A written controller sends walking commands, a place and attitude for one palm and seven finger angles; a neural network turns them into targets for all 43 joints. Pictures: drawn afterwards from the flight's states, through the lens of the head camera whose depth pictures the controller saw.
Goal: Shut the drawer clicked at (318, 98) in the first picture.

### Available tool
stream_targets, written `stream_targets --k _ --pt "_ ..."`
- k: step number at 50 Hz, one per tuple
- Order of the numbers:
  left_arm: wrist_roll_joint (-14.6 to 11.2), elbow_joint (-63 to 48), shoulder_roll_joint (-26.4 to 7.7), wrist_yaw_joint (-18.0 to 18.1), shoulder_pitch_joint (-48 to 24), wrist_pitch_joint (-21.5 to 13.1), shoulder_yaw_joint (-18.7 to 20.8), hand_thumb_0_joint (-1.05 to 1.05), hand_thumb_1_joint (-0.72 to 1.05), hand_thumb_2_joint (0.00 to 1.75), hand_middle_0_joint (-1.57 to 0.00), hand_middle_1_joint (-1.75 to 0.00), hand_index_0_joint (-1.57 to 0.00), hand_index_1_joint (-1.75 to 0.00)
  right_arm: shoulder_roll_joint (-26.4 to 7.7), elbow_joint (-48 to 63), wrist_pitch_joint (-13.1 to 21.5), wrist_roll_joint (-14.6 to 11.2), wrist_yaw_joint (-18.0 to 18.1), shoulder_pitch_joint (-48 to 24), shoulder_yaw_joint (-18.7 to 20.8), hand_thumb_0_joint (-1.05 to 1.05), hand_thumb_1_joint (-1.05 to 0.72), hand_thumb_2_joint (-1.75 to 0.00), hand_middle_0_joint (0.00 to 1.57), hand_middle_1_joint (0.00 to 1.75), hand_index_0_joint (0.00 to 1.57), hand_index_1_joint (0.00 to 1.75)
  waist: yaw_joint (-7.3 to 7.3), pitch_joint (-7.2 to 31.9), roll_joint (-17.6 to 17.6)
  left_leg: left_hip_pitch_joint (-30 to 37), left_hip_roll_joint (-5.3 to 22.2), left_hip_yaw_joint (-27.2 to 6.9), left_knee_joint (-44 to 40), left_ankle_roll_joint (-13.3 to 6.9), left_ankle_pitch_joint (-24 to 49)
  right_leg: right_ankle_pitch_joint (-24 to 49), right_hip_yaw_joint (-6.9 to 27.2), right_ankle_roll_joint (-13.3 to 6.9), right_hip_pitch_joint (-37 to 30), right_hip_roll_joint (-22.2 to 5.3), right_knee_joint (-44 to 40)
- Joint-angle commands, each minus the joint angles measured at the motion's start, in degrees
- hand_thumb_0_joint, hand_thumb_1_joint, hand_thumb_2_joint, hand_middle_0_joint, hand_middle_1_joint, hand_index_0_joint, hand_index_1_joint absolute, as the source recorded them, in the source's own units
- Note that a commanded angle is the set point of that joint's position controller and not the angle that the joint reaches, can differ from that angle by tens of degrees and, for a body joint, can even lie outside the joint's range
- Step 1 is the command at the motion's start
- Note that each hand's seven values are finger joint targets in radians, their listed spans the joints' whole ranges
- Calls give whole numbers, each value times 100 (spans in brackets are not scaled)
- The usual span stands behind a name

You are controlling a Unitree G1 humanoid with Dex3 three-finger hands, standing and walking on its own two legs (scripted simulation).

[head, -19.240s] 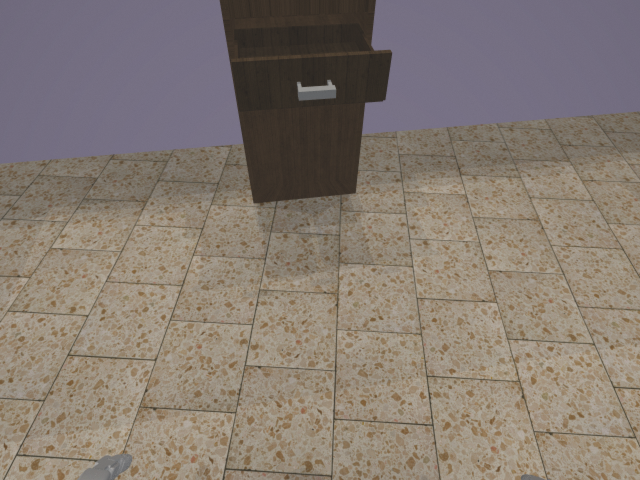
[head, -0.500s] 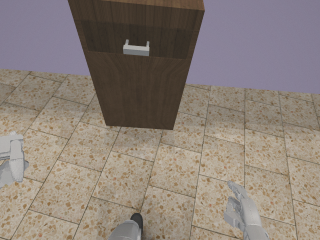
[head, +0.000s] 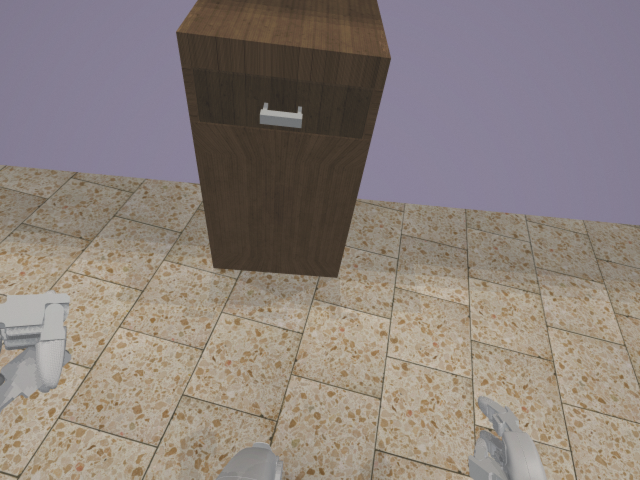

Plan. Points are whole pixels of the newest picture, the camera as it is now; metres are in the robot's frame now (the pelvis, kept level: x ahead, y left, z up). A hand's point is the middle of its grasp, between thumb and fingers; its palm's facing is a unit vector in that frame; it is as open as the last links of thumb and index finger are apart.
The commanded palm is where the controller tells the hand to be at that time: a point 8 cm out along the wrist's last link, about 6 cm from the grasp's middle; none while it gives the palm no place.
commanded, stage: stop stepping back and stand still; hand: left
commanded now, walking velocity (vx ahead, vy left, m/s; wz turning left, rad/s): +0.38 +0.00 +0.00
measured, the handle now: (282, 113) +0.92 +0.15 -0.05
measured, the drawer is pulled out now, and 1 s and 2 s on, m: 0.00 0.00 0.00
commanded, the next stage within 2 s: let the arm hang, fingers relaxed in 1.66 s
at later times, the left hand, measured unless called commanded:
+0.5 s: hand out of the picture +0.13 +0.25 +0.19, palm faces +0.36 -0.76 -0.55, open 3.2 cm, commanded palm +0.08 +0.28 +0.19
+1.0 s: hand (58, 367) +0.16 +0.23 +0.17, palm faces +0.34 -0.81 -0.48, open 3.2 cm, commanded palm +0.11 +0.27 +0.19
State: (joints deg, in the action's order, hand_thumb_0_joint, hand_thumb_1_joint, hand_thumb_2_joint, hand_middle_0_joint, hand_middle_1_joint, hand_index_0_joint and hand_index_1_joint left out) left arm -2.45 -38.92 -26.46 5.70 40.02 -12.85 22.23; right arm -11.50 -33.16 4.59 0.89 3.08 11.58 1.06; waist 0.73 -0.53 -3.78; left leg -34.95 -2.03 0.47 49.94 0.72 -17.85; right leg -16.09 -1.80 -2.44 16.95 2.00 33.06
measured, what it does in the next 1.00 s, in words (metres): steps on the spot: left foot, then right foot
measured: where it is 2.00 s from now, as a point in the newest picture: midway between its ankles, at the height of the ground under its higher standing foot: outside the picture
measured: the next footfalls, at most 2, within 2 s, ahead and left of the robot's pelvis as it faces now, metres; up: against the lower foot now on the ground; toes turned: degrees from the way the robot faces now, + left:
left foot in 0.12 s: +0.04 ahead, +0.12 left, +0.00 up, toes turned +3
right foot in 0.48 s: -0.03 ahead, -0.11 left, +0.00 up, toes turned -4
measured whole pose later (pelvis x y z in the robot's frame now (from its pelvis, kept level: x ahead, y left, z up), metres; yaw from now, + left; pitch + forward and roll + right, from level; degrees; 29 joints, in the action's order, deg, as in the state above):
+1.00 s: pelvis -0.03 -0.01 +0.01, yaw +0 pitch +0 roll +0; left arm -1.8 -31.6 -21.4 7.2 36.2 -12.9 21.3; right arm -10.5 -35.5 6.0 -0.3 3.5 11.6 -0.7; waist -0.2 -1.7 0.0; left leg -16.2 1.9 2.9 30.5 0.3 -13.9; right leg -19.6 -3.8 -1.0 10.0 -0.1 29.9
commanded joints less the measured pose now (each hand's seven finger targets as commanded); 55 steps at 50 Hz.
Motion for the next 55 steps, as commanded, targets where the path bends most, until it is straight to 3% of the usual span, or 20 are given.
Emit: stream_targets --k 1,4,6,8,9,12,18,21,23,24,25,26,27,31,33,37,41,44,49,55 --pt "55 -923 -715 317 -1099 -171 722 0 90 90 -140 -160 -140 -160 -476 744 222 13 200 -243 161 0 -90 -90 20 30 20 30 -335 188 -406 1875 525 -179 936 -30 -541 -2846 1237 -460 2167 -1591 -2242" --pt "156 -438 -373 394 -1687 -150 271 0 90 90 -140 -160 -140 -160 -710 449 473 -28 354 -339 96 0 -90 -90 20 30 20 30 -293 -274 868 2200 536 -124 -2443 -214 -521 -1765 533 -130 1272 -1026 -837" --pt "265 -621 -301 477 -2122 -304 94 0 90 90 -140 -160 -140 -160 -853 528 641 -34 315 -23 84 0 -90 -90 20 30 20 30 -288 -275 2746 2179 1725 -2167 -3770 -724 -993 -1223 54 270 1504 -266 1576" --pt "305 -161 -445 454 -1563 -331 279 0 90 90 -140 -160 -140 -160 -790 681 697 -63 273 -91 128 0 -90 -90 20 30 20 30 -167 -113 1405 2462 2131 -2543 -3664 -1122 152 -992 118 351 2004 -132 2479" --pt "209 -804 -520 364 -1651 -306 225 0 90 90 -140 -160 -140 -160 -543 556 737 12 180 -161 32 0 -90 -90 20 30 20 30 -309 158 1592 2717 2025 -2891 -3794 -896 320 -1118 242 308 2101 -282 2879" --pt "182 -1271 -451 296 -564 -268 334 0 90 90 -140 -160 -140 -160 -597 602 750 -26 -36 -273 72 0 -90 -90 20 30 20 30 -179 294 874 2713 1870 -2133 -3565 -841 806 -455 211 299 1853 -378 2555" --pt "127 -1035 -670 407 45 -182 759 0 90 90 -140 -160 -140 -160 -598 712 485 39 63 -391 16 0 -90 -90 20 30 20 30 -167 48 1907 1194 1533 -1070 -4313 -702 -1638 -623 -517 222 2 -122 884" --pt "137 -466 -620 482 -330 -95 769 0 90 90 -140 -160 -140 -160 -609 643 313 72 176 -364 66 0 -90 -90 20 30 20 30 -119 170 1550 743 1335 -753 -3598 -543 -1877 -1052 -667 98 -1283 -11 -459" --pt "150 -191 -535 458 -387 -29 632 0 90 90 -140 -160 -140 -160 -587 596 238 12 169 -225 119 0 -90 -90 20 30 20 30 -161 294 327 352 784 -283 -1930 -401 -1186 -1107 465 -258 -1731 -770 -1345" --pt "89 -204 -671 424 -563 -26 649 0 90 90 -140 -160 -140 -160 -555 600 209 -34 153 -225 144 0 -90 -90 20 30 20 30 -176 267 -838 -18 379 43 -579 -238 -689 -1017 2036 -674 -1597 -1807 -1982" --pt "5 -192 -854 422 -776 -85 815 0 90 90 -140 -160 -140 -160 -649 543 275 -41 173 -295 178 0 -90 -90 20 30 20 30 -110 5 -1131 -90 350 105 358 -158 -671 518 2306 -902 -1266 -2261 -2023" --pt "29 -301 -986 440 -992 -204 900 0 90 90 -140 -160 -140 -160 -638 471 359 20 142 -267 152 0 -90 -90 20 30 20 30 -179 77 -998 -134 445 159 582 -68 -640 2131 2016 -1034 -1389 -2301 -1668" --pt "55 -217 -686 423 -1108 -216 727 0 90 90 -140 -160 -140 -160 -576 328 409 -58 105 -153 168 0 -90 -90 20 30 20 30 -205 775 -924 441 480 -74 262 -92 -838 1263 1572 -899 -1343 -2146 -1432" --pt "51 -813 -332 362 -796 -252 340 0 90 90 -140 -160 -140 -160 -590 439 471 -56 191 -452 113 0 -90 -90 20 30 20 30 -266 179 429 2399 419 311 -2227 -216 659 264 319 -261 92 -1191 -630" --pt "98 -1087 -438 370 -884 -379 401 0 90 90 -140 -160 -140 -160 -770 533 550 -52 236 -513 170 0 -90 -90 20 30 20 30 -145 145 1731 2521 1322 -1099 -2926 -552 1028 -239 -69 237 419 -526 243" --pt "217 -646 -570 369 -1065 -393 692 0 90 90 -140 -160 -140 -160 -664 564 589 -67 211 -521 92 0 -90 -90 20 30 20 30 -67 -497 1564 992 1447 -1091 -3457 -584 -512 -547 0 259 -568 -370 -272" --pt "43 -337 -531 316 -607 -394 728 0 90 90 -140 -160 -140 -160 -548 621 535 -95 123 -305 161 0 -90 -90 20 30 20 30 -147 277 -285 1684 466 157 -1369 -111 686 1159 1281 -117 -585 -1294 -1464" --pt "5 -210 -330 309 -396 -327 549 0 90 90 -140 -160 -140 -160 -529 641 471 -134 70 -294 104 0 -90 -90 20 30 20 30 -158 584 29 1643 442 170 -1646 -109 823 2753 995 -180 -1144 -1407 -1019" --pt "21 -409 -456 271 -325 -264 586 0 90 90 -140 -160 -140 -160 -601 735 401 -122 147 -459 105 0 -90 -90 20 30 20 30 -91 711 529 2640 809 -47 -2201 -292 3127 2515 145 314 -788 -671 -592" --pt "18 -617 -519 298 -301 -275 637 0 90 90 -140 -160 -140 -160 -587 780 409 -123 169 -458 102 0 -90 -90 20 30 20 30 -72 822 439 2601 752 -94 -2216 -259 2738 2189 208 260 -951 -660 -788"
